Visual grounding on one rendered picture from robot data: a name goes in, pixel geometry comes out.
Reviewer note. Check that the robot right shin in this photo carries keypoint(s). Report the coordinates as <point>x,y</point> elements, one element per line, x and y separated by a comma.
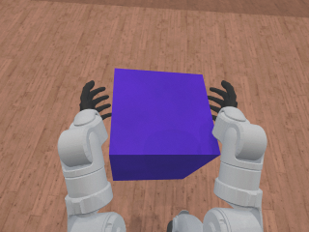
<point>183,212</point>

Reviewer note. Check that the robot right hand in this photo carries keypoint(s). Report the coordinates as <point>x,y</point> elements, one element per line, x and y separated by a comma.
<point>230,97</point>

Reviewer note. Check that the robot right upper arm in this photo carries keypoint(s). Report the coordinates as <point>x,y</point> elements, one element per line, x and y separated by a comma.
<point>230,220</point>

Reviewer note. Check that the robot left forearm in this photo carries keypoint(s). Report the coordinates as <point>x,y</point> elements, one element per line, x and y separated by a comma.
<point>81,157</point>

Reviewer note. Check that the robot left hand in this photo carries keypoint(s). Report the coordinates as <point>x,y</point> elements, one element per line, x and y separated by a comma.
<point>87,101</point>

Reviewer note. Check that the robot right forearm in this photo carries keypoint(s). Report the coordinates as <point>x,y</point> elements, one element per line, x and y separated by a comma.
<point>242,159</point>

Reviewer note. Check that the robot left upper arm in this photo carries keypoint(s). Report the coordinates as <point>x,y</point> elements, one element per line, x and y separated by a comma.
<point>100,222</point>

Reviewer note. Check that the carton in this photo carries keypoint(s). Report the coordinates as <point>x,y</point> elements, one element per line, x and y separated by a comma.
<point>161,125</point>

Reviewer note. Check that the robot right thigh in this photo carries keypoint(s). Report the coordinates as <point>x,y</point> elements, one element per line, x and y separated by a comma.
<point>187,223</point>

